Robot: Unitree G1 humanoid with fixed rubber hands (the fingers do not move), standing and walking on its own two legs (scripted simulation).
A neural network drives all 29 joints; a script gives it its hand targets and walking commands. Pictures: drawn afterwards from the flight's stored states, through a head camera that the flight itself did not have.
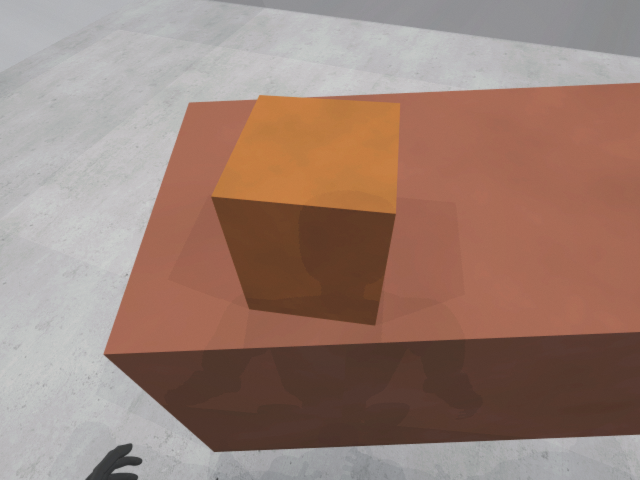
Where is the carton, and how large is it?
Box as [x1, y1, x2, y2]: [211, 95, 399, 325]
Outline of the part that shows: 259,95 211,196 248,306 251,309 374,325 395,215 399,103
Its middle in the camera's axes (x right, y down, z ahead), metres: +0.00 -0.03 +0.57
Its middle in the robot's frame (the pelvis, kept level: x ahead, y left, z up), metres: +0.46 +0.03 +0.06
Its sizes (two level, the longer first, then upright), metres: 0.210 0.200 0.250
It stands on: a pedestal, 0.70 m high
